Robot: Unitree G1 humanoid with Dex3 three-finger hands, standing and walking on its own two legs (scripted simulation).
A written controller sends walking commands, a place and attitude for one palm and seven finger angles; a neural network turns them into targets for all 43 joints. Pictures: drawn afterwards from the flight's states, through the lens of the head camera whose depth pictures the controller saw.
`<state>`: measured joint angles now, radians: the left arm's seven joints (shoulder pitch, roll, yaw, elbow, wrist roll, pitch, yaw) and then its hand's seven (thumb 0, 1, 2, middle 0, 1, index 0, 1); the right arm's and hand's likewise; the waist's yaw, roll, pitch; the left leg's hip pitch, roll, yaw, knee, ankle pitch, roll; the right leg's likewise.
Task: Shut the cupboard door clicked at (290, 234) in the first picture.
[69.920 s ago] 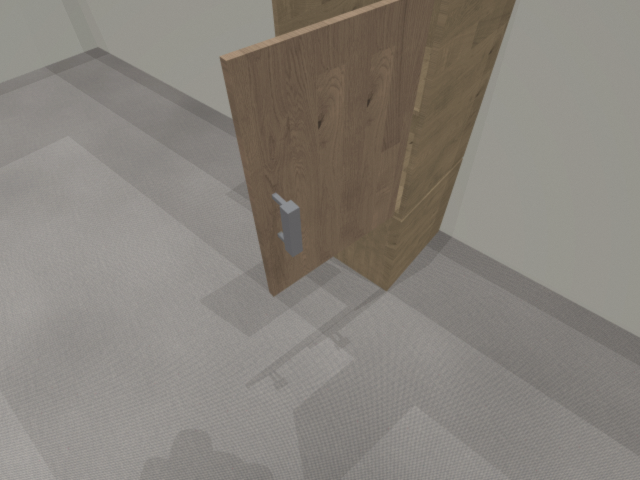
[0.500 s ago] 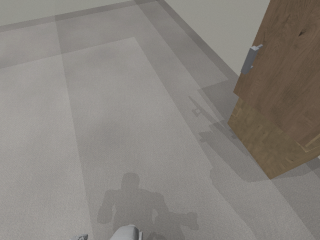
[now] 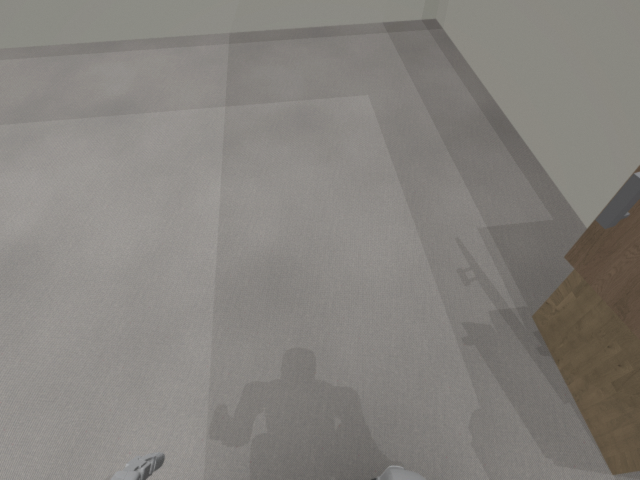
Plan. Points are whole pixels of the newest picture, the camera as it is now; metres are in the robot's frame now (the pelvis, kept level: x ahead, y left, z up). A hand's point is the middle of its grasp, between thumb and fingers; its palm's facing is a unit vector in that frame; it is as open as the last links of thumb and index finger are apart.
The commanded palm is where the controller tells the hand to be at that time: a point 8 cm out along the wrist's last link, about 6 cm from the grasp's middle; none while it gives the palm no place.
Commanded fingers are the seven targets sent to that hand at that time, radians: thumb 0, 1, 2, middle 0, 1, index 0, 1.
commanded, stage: walk to a spot facing it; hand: left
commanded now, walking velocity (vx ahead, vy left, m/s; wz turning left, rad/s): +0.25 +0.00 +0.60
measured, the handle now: (632, 198) +0.63 -0.58 -0.08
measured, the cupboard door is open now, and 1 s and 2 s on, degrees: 12 12 12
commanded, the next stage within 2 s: turn to face it in 0.36 s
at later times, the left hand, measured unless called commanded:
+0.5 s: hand out of the picture +0.04 +0.21 -0.19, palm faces +0.40 -0.89 -0.21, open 7.4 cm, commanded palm none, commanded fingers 0.00 0.90 0.90 -0.20 -0.30 -0.20 -0.30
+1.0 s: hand (185, 455) +0.18 +0.21 -0.16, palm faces +0.22 -0.95 -0.22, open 7.4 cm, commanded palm none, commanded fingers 0.00 0.90 0.90 -0.20 -0.30 -0.20 -0.30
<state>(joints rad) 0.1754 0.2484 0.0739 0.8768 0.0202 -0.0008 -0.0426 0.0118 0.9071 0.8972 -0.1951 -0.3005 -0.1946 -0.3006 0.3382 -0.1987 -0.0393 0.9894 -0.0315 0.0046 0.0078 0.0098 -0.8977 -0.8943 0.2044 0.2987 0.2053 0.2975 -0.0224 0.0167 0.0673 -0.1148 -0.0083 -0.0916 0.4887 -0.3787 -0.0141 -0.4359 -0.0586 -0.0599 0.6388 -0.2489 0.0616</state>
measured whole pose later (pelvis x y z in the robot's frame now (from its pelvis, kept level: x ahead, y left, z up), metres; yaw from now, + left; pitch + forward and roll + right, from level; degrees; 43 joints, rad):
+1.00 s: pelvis +0.18 +0.02 +0.01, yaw +8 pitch +1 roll +1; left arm 0.26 0.16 0.07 0.96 0.03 0.03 0.01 0.01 0.90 0.90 -0.20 -0.30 -0.20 -0.30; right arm 0.14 -0.22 -0.06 0.96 -0.01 0.06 -0.03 0.01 -0.90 -0.89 0.20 0.30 0.20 0.30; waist 0.04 0.01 0.09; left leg -0.41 0.02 0.05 0.93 -0.49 -0.05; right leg -0.28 0.01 0.04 0.52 -0.26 -0.02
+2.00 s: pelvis +0.19 +0.03 +0.01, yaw -27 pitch +1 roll -2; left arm 0.19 0.27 0.09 0.90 0.02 0.08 -0.04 0.01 0.91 0.90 -0.20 -0.30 -0.20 -0.30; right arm 0.17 -0.20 -0.01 0.85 -0.03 0.01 -0.03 0.01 -0.90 -0.89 0.20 0.30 0.20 0.30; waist 0.03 -0.04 0.09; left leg -0.25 0.07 0.07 0.52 -0.28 0.00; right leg -0.50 0.05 0.02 1.07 -0.47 0.04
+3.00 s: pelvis +0.17 -0.02 +0.00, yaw -60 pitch +1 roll -1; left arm 0.17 0.25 0.07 0.90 0.02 0.05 -0.04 0.01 0.91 0.90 -0.19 -0.30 -0.19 -0.30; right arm 0.24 -0.22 -0.03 0.92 -0.03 0.03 -0.02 0.01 -0.90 -0.89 0.20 0.30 0.21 0.30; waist 0.00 0.02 0.08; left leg -0.26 0.15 0.15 0.60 -0.34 -0.06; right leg -0.29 -0.01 -0.06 0.60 -0.29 0.01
